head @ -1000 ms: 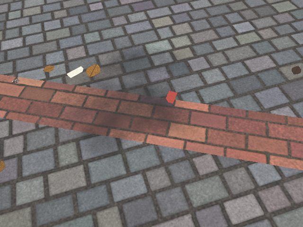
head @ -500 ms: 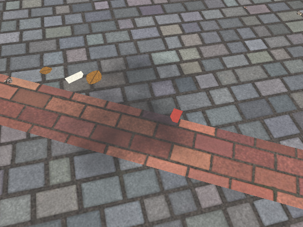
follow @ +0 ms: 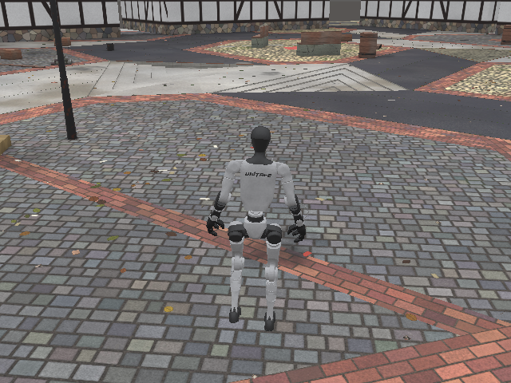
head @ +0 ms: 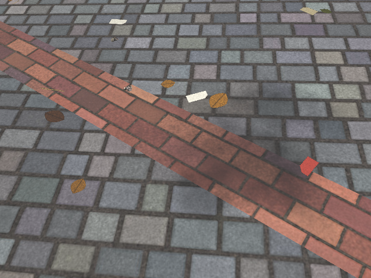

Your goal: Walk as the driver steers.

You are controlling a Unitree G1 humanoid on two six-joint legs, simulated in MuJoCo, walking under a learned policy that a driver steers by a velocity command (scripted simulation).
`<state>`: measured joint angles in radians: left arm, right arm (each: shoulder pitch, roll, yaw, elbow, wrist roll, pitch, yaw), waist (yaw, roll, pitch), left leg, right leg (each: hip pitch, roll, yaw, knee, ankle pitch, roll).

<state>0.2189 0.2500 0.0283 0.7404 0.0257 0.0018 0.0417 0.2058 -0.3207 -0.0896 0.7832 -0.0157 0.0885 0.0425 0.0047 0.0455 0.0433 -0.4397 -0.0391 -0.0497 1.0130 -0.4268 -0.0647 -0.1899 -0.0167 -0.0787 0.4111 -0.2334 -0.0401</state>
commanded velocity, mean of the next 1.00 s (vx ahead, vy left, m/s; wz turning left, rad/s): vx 0.14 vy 0.00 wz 0.15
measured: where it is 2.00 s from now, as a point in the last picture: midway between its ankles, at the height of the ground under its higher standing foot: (207, 224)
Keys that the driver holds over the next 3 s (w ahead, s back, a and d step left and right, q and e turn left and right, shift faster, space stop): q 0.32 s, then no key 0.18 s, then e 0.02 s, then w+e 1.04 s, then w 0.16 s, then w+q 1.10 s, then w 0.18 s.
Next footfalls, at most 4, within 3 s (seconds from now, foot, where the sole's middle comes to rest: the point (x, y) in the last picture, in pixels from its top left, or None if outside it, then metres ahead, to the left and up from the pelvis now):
0.20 left None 0.00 0.12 -0.78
0.70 right None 0.05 -0.05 -0.78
1.14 left None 0.35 0.18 -0.78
1.66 right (233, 243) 0.60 -0.08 -0.78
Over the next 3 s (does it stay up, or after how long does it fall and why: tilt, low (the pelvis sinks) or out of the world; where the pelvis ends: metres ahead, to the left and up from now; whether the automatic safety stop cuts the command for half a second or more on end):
stays up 1.18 -0.08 0.00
